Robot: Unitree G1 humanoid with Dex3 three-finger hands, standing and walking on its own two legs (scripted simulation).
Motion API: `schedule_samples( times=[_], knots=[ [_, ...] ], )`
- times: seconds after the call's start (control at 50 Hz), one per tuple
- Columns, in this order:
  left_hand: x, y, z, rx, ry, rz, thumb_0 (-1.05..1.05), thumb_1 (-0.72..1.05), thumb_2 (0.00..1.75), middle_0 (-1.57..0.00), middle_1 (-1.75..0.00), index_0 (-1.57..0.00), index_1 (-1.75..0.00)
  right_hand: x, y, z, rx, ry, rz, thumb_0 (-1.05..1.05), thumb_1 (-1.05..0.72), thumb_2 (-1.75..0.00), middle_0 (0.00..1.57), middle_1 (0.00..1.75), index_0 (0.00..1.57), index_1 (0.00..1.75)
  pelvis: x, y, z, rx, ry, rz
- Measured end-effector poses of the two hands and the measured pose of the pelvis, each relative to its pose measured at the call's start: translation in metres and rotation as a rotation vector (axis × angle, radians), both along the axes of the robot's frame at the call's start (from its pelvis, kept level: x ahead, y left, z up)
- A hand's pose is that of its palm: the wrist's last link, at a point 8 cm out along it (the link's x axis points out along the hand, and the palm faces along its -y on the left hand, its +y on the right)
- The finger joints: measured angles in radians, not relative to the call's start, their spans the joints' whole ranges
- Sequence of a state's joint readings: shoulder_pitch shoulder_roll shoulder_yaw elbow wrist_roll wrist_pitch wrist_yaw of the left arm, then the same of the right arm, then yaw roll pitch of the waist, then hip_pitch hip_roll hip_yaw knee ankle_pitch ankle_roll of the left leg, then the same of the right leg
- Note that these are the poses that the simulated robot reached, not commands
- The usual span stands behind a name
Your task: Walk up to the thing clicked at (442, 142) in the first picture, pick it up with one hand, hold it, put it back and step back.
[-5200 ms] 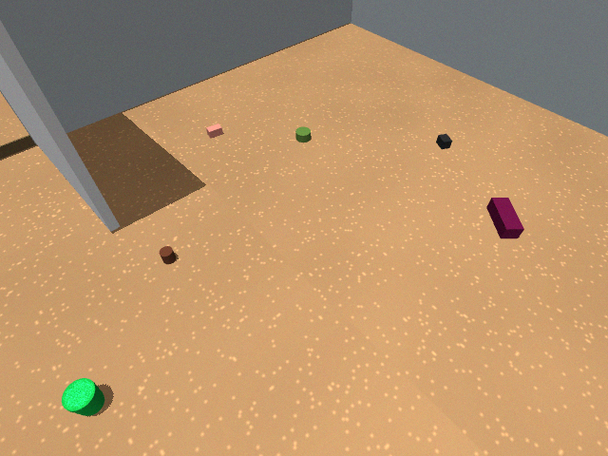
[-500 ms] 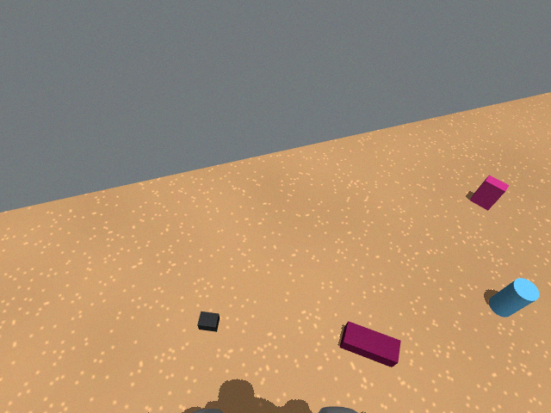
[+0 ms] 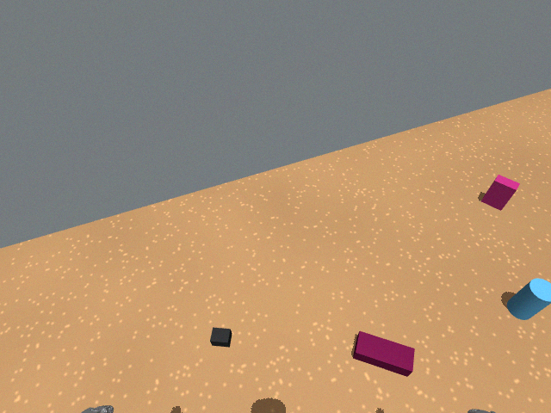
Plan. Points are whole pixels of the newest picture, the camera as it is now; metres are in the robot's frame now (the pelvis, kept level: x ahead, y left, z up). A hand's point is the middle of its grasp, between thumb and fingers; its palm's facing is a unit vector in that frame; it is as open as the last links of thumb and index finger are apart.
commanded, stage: walk up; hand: left
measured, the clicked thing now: (221, 337) +0.48 +0.23 -0.74
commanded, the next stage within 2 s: stand in 0.92 s
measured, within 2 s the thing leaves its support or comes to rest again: neither
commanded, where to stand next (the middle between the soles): +0.09 -0.03 m, yaw +0 degrees
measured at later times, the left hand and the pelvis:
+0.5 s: hand out of the picture +0.12 +0.26 -0.14, palm faces -0.03 -0.95 -0.32, open 7.4 cm; pelvis +0.01 +0.01 +0.01, yaw -1 degrees
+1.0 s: hand out of the picture +0.11 +0.25 -0.14, palm faces -0.03 -0.95 -0.32, open 7.4 cm; pelvis +0.02 +0.01 +0.01, yaw -2 degrees
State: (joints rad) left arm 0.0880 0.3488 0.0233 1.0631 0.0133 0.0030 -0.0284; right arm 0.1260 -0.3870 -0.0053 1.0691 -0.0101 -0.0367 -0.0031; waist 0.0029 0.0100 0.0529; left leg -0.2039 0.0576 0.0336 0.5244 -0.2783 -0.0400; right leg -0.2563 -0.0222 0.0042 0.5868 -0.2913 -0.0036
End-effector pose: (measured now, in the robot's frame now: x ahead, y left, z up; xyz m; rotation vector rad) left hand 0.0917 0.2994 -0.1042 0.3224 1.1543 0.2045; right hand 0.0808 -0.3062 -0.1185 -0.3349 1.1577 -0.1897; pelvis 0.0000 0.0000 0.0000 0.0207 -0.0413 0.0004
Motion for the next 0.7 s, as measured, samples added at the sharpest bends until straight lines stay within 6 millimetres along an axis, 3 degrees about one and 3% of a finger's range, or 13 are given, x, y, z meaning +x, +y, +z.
schedule_samples(
  times=[0.14, 0.26, 0.44, 0.7],
  knots=[
    [0.007, -0.005, -0.006, -0.041, 0.026, -0.004, 0.01, 0.90, 0.90, -0.21, -0.30, -0.21, -0.30, -0.028, 0.001, 0.005, -0.018, 0.093, -0.034, 0.01, -0.90, -0.90, 0.20, 0.29, 0.20, 0.30, 0.004, 0.004, 0.005, -0.006, 0.008, -0.010],
    [0.014, -0.002, -0.010, -0.056, 0.037, -0.008, 0.01, 0.90, 0.90, -0.21, -0.30, -0.21, -0.30, -0.035, 0.006, 0.010, -0.028, 0.110, -0.058, 0.01, -0.90, -0.90, 0.20, 0.29, 0.20, 0.30, 0.009, 0.009, 0.007, -0.010, 0.008, -0.017],
    [0.020, 0.004, -0.004, -0.046, 0.033, -0.009, 0.01, 0.91, 0.90, -0.21, -0.30, -0.21, -0.30, -0.015, 0.014, 0.013, -0.018, 0.057, -0.057, 0.01, -0.90, -0.90, 0.20, 0.29, 0.20, 0.30, 0.013, 0.013, 0.010, -0.012, 0.006, -0.023],
    [0.013, 0.007, 0.001, -0.023, 0.057, 0.006, 0.01, 0.91, 0.90, -0.21, -0.30, -0.21, -0.30, 0.013, 0.017, 0.012, 0.007, 0.013, -0.040, 0.01, -0.90, -0.90, 0.20, 0.29, 0.20, 0.30, 0.019, 0.012, 0.012, -0.013, 0.008, -0.027]
  ],
)
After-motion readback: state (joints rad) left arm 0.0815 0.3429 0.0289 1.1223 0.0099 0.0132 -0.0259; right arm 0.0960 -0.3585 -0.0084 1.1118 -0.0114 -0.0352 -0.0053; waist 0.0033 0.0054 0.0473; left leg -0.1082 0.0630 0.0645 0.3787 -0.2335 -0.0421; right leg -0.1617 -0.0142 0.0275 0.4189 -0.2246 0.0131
